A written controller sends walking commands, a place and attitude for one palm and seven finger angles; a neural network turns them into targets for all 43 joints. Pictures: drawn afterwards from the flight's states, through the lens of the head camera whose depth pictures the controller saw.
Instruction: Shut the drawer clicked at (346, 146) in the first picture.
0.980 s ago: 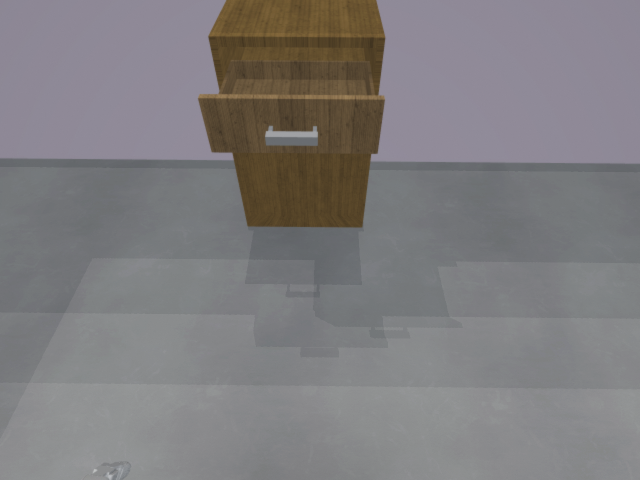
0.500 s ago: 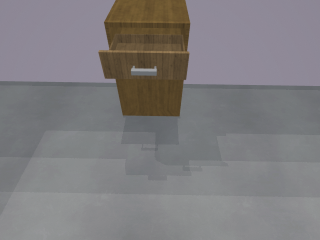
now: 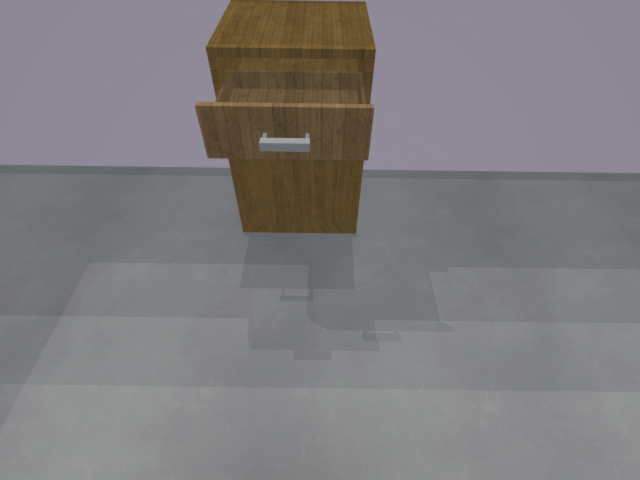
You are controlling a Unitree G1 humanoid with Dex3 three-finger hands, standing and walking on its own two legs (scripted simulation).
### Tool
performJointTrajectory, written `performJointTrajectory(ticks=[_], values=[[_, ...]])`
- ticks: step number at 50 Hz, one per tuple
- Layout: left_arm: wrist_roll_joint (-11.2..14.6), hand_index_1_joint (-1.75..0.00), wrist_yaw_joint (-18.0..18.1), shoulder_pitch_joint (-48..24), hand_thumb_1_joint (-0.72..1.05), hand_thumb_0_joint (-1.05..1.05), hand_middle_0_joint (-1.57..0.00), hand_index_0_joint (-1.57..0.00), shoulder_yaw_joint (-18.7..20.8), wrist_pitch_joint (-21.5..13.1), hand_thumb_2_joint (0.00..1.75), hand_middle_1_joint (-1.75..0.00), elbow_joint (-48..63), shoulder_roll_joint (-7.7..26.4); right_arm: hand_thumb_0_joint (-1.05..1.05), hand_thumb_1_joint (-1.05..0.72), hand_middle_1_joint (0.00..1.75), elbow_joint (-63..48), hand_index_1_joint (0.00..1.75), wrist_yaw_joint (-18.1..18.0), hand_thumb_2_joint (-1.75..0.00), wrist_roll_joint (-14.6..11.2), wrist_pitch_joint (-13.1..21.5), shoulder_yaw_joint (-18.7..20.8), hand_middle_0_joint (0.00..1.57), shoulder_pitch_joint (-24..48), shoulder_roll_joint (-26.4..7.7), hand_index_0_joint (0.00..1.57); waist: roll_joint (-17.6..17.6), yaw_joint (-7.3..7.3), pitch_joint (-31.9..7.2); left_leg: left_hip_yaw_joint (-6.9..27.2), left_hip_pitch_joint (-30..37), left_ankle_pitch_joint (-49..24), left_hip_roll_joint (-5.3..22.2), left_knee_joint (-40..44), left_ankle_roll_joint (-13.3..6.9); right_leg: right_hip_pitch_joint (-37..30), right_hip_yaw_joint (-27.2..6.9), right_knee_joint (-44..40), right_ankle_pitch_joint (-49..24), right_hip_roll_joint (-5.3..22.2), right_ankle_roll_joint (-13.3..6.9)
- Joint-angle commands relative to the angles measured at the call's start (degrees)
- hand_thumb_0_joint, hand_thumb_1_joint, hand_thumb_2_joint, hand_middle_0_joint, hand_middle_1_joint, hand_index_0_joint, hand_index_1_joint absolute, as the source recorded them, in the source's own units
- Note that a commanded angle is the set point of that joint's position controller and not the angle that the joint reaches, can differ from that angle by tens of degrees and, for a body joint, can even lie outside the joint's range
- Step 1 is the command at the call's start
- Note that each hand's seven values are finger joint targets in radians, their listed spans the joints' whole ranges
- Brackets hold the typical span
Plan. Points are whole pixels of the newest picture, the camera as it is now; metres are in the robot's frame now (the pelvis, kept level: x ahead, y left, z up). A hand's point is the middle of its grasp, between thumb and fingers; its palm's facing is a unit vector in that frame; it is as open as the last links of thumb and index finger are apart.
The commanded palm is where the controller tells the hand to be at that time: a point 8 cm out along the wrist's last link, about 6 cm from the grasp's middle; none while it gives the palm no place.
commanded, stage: look at it before walking up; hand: left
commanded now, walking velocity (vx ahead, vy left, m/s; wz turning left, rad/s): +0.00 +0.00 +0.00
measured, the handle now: (285, 140) +0.92 +0.14 -0.10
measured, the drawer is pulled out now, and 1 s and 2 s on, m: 0.28 0.28 0.28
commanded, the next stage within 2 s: walk to a spot facing it in 0.46 s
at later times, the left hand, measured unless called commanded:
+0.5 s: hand out of the picture +0.06 +0.24 -0.16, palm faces -0.03 -0.95 -0.32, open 7.3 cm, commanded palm none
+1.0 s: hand out of the picture +0.08 +0.15 -0.18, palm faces -0.04 -0.98 -0.20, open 7.3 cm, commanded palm none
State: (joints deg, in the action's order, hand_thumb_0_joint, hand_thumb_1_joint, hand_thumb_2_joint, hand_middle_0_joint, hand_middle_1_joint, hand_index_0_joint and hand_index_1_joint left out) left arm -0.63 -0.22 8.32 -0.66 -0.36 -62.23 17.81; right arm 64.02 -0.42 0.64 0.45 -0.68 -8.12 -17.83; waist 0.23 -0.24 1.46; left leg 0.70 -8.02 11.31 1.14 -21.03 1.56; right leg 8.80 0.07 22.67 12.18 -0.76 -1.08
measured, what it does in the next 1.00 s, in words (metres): lifts its left foot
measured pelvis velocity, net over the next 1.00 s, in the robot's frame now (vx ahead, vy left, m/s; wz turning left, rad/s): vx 0.08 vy -0.03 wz -0.12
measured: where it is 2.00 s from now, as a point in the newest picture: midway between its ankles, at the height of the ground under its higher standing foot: (336, 454)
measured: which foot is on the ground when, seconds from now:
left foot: down 0.00-0.92, up 0.94-1.00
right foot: down 0.00-1.00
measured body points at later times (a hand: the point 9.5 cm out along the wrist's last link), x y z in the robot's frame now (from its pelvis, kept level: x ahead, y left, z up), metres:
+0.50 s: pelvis +0.00 +0.01 +0.00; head +0.01 +0.00 +0.45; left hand +0.06 +0.29 -0.13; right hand +0.07 -0.28 -0.14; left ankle +0.00 +0.14 -0.75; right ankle +0.00 -0.11 -0.75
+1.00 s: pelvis +0.08 -0.03 -0.02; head +0.09 -0.04 +0.43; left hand +0.08 +0.21 -0.17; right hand +0.02 -0.26 -0.18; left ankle +0.02 +0.11 -0.68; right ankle +0.03 -0.10 -0.74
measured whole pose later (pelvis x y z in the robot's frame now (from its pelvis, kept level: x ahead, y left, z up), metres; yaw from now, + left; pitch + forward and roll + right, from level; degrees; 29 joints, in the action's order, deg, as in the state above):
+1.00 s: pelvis +0.08 -0.03 -0.02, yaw -7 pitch -1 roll +1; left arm -1.1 -0.7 21.3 1.9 -3.6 -60.6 9.0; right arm 65.3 -0.3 1.1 0.4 1.6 -19.8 -11.2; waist 1.3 1.3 2.1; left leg -4.1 -18.7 27.2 4.2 -59.6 0.4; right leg 11.2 3.4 34.9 22.8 -2.0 -4.3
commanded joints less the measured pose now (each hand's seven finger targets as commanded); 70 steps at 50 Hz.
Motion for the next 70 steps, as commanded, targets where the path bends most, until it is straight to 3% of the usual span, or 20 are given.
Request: performJointTrajectory(ticks=[1,28,30,34,40,42,44,45,46,47,48,50,53,59,62,64,66,68,69,70], values=[[0.03,-0.30,1.02,-1.35,0.90,0.00,-0.20,-0.20,2.59,-1.17,0.90,-0.30,3.53,11.40,0.00,-0.90,0.30,-3.40,0.30,-0.56,-0.90,0.00,1.30,2.15,0.20,1.93,-10.59,0.20,-0.63,0.35,-2.27,4.50,0.35,-5.59,5.31,3.16,-2.58,0.72,-6.78,-5.31,-3.86,6.95,-0.72],[-0.01,-0.30,1.06,-0.72,0.90,0.00,-0.20,-0.20,2.57,-1.27,0.90,-0.30,2.75,11.19,0.00,-0.90,0.30,-3.05,0.30,-0.65,-0.90,-0.14,1.55,1.99,0.20,1.76,-10.95,0.20,-0.30,0.34,-2.81,4.72,1.21,-8.16,5.70,4.13,-2.67,-0.54,-6.11,-5.20,-7.18,7.01,-0.38],[-0.03,-0.30,1.14,3.18,0.90,0.00,-0.20,-0.20,1.41,-0.16,0.90,-0.30,0.96,5.00,0.00,-0.90,0.30,-1.31,0.30,-0.42,-0.90,0.32,0.69,0.72,0.20,-2.12,-4.71,0.20,-0.40,0.31,-3.69,2.48,1.75,0.51,5.10,2.39,-1.89,0.07,-6.14,-4.26,2.44,6.28,-0.04],[-0.67,-0.30,-0.10,5.58,0.90,0.00,-0.20,-0.20,2.78,0.89,0.90,-0.30,2.36,5.60,0.00,-0.90,0.30,-2.27,0.30,-0.12,-0.90,0.82,0.11,2.04,0.20,-4.50,-5.44,0.20,-1.37,0.46,5.27,1.88,-5.42,20.97,4.70,0.60,-3.11,8.13,-9.83,-3.30,21.16,4.37,-2.29],[-0.62,-0.30,-1.14,5.44,0.90,0.00,-0.20,-0.20,3.72,-0.81,0.90,-0.30,6.86,0.01,0.00,-0.90,0.30,-3.80,0.30,-0.65,-0.90,0.51,2.07,4.73,0.20,-12.07,-7.76,0.20,10.06,-1.65,6.23,14.54,3.46,19.56,17.82,7.11,-11.42,21.77,0.44,19.04,13.73,-0.69,-1.40],[-0.58,-0.30,-1.44,4.22,0.90,0.00,-0.20,-0.20,3.95,-1.37,0.90,-0.30,7.87,-1.15,0.00,-0.90,0.30,-3.76,0.30,-0.69,-0.90,0.61,2.62,4.88,0.20,-12.86,-6.44,0.20,8.69,-1.49,6.96,11.29,3.68,7.69,19.10,5.13,-12.38,21.42,1.41,19.14,15.60,1.99,-0.97],[-0.78,-0.30,-1.58,12.78,0.90,0.00,-0.20,-0.20,4.42,-1.96,0.90,-0.30,4.92,-2.43,0.00,-0.90,0.30,-4.24,0.30,-0.74,-0.90,0.69,2.75,4.38,0.20,-9.62,-4.61,0.20,4.07,3.22,3.27,1.18,-5.22,0.67,13.84,-6.96,-7.99,3.48,3.33,7.63,7.51,1.12,-1.74],[-1.04,-0.30,-1.09,21.63,0.90,0.00,-0.20,-0.20,5.42,-2.57,0.90,-0.30,2.07,1.05,0.00,-0.90,0.30,-5.48,0.30,-0.43,-0.90,0.15,2.97,3.89,0.20,-7.39,-1.87,0.20,-6.75,6.99,0.38,-6.84,-16.68,1.78,7.21,-24.11,-4.29,-9.86,-8.92,-0.10,7.71,7.13,-4.72],[-0.43,-0.30,0.01,30.22,0.90,0.00,-0.20,-0.20,6.67,-3.47,0.90,-0.30,-0.49,7.43,0.00,-0.90,0.30,-8.99,0.30,0.17,-0.90,0.10,3.65,3.00,0.20,-2.63,1.35,0.20,-21.55,9.12,0.55,-10.95,-32.71,19.53,0.33,-39.92,-1.67,-18.49,-31.26,-8.18,-5.56,20.60,-10.88],[0.03,-0.30,0.97,32.49,0.90,0.00,-0.20,-0.20,6.13,-3.59,0.90,-0.30,-1.96,5.54,0.00,-0.90,0.30,-9.77,0.30,-0.08,-0.90,0.45,3.86,3.43,0.20,2.23,-0.38,0.20,-14.88,9.84,2.65,-3.60,-35.63,20.51,2.71,-46.10,-2.17,-16.68,-33.63,-7.31,-17.88,21.60,-12.38],[-0.32,-0.30,1.28,30.09,0.90,0.00,-0.20,-0.20,5.35,-3.45,0.90,-0.30,-1.60,3.27,0.00,-0.90,0.30,-9.55,0.30,-0.14,-0.90,0.31,3.87,3.60,0.20,2.62,1.08,0.20,-6.29,7.59,4.62,-2.82,-37.56,17.05,4.10,-49.42,-1.79,-15.82,-29.85,-5.64,-21.49,21.18,-14.92],[-0.56,-0.30,1.51,25.19,0.90,0.00,-0.20,-0.20,4.42,-3.68,0.90,-0.30,0.08,0.20,0.00,-0.90,0.30,-7.97,0.30,0.35,-0.90,0.73,3.14,3.81,0.20,0.22,2.71,0.20,-1.60,4.17,4.18,-2.79,-34.75,10.84,5.96,-47.98,-0.96,-10.88,-21.39,-6.71,-17.09,17.57,-13.06],[-0.70,-0.30,1.73,22.82,0.90,0.00,-0.20,-0.20,4.04,-4.39,0.90,-0.30,0.41,-2.02,0.00,-0.90,0.30,-7.33,0.30,0.97,-0.90,0.70,1.89,4.31,0.20,-1.81,4.23,0.20,-4.69,1.44,4.46,-4.03,-32.32,4.97,5.91,-43.69,0.21,-6.36,-15.61,-10.07,-14.99,14.61,-11.51],[-0.63,-0.30,2.26,24.85,0.90,0.00,-0.20,-0.20,3.83,-4.84,0.90,-0.30,-1.39,-2.99,0.00,-0.90,0.30,-10.46,0.30,1.98,-0.90,0.23,2.11,4.23,0.20,4.51,6.12,0.20,-6.24,2.36,6.09,-7.00,-31.51,-2.14,3.92,-30.91,-0.56,-8.25,-10.08,-11.02,-24.38,10.86,-9.22],[-0.83,-0.30,2.53,24.01,0.90,0.00,-0.20,-0.20,4.11,-4.57,0.90,-0.30,-1.56,-2.63,0.00,-0.90,0.30,-11.56,0.30,2.03,-0.90,-0.07,2.71,3.96,0.20,6.04,6.48,0.20,-8.47,2.09,6.52,-7.61,-22.71,-2.21,2.52,-21.86,-2.33,-6.22,-8.23,-9.20,-30.63,10.82,-7.92],[-0.74,-0.30,2.44,22.64,0.90,0.00,-0.20,-0.20,4.71,-4.58,0.90,-0.30,-1.34,-1.09,0.00,-0.90,0.30,-9.95,0.30,1.23,-0.90,0.17,3.25,4.33,0.20,-0.10,5.52,0.20,-6.61,-0.96,2.14,-9.79,-11.27,-1.88,-1.37,-16.31,-3.70,-6.62,-6.74,-0.82,-41.81,9.72,-7.13],[-0.34,-0.30,2.07,22.47,0.90,0.00,-0.20,-0.20,4.86,-4.28,0.90,-0.30,-0.74,-2.01,0.00,-0.90,0.30,-5.58,0.30,-0.18,-0.90,0.87,3.54,5.16,0.20,-15.25,1.61,0.20,-4.47,-6.55,-4.86,-5.12,10.33,-6.53,1.41,-12.08,-5.89,3.93,-6.21,18.77,-33.21,6.57,-5.30],[0.41,-0.30,1.27,23.90,0.90,0.00,-0.20,-0.20,4.60,-4.32,0.90,-0.30,2.37,-6.80,0.00,-0.90,0.30,-4.93,0.30,-0.92,-0.90,0.97,3.32,6.50,0.20,-22.30,-6.43,0.20,12.38,-5.39,-11.10,27.69,17.14,-8.07,27.13,2.52,-16.64,21.11,-0.69,52.79,19.49,-3.57,-2.92],[-0.16,-0.30,1.25,21.45,0.90,0.00,-0.20,-0.20,4.39,-3.91,0.90,-0.30,3.20,-6.39,0.00,-0.90,0.30,-6.17,0.30,-0.91,-0.90,0.12,3.18,6.14,0.20,-17.36,-4.47,0.20,6.81,-4.08,-5.58,27.41,8.79,-0.79,26.41,5.44,-17.98,24.18,-1.46,57.21,18.61,-0.27,-3.23],[-0.46,-0.30,1.21,19.89,0.90,0.00,-0.20,-0.20,4.37,-3.48,0.90,-0.30,2.91,-7.24,0.00,-0.90,0.30,-6.79,0.30,-1.11,-0.90,0.18,3.44,5.06,0.20,-12.21,-0.83,0.20,10.52,-1.82,-1.47,23.71,0.43,6.38,24.02,8.47,-16.63,25.45,-2.20,58.24,13.80,2.48,-2.48]])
